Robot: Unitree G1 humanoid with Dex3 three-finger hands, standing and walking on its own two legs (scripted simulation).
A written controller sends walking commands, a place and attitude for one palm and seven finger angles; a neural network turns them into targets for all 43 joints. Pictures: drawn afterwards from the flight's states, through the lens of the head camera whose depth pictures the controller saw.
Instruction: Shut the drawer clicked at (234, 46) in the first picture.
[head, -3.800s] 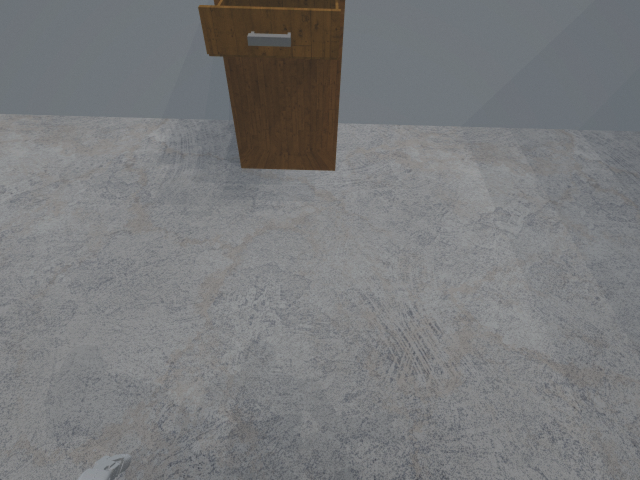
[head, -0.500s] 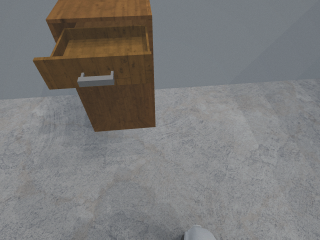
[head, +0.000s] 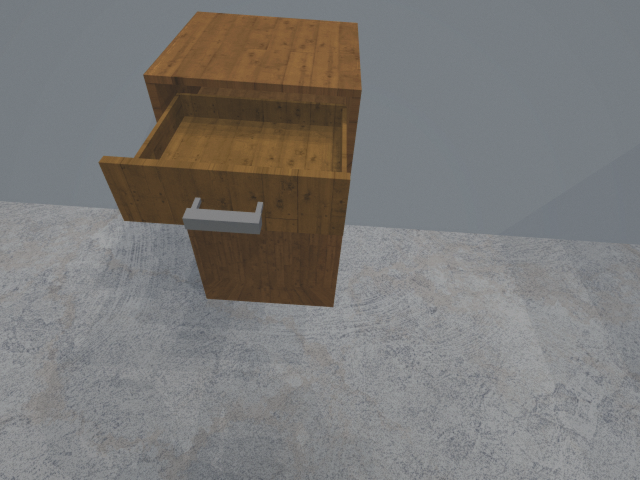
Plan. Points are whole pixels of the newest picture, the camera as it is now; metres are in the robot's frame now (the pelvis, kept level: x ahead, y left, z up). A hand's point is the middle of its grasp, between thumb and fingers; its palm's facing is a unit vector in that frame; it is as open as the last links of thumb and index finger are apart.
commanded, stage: take the last steps up to it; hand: left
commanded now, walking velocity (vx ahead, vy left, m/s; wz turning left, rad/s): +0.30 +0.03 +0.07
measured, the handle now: (226, 212) +0.54 +0.22 +0.00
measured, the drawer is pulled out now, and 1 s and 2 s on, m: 0.30 0.30 0.30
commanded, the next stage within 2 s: come to a stop and stand still in 0.60 s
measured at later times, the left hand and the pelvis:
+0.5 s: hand (211, 429) +0.22 +0.18 -0.16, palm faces -0.01 -0.98 -0.21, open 7.4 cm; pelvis +0.14 +0.01 +0.00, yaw -1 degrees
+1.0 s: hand (227, 429) +0.23 +0.16 -0.18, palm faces +0.09 -0.98 -0.18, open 7.3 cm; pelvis +0.23 +0.00 +0.00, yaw +0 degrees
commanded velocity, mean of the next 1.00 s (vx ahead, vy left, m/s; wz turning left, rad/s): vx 0.10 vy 0.00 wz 0.01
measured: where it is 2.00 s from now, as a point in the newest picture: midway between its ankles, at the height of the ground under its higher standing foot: outside the picture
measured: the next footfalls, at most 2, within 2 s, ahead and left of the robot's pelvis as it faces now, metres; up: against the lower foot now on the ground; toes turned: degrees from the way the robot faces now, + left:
left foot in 0.04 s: +0.11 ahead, +0.13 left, +0.00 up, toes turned +9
right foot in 0.54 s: +0.28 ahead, -0.12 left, +0.00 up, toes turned -10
